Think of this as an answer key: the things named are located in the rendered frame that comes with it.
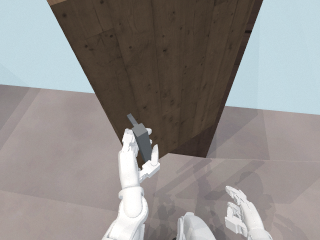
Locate right robot hand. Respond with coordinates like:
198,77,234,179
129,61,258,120
225,186,265,238

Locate left robot hand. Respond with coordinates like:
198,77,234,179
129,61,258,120
118,128,160,189

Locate left robot forearm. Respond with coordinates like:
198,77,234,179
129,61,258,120
102,186,149,240

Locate handle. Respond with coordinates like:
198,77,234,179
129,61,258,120
127,113,152,163

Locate cupboard door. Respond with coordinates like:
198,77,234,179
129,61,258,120
47,0,255,170

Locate robot right thigh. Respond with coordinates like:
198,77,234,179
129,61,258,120
177,215,216,240

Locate right robot forearm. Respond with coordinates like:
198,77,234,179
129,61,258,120
247,228,273,240

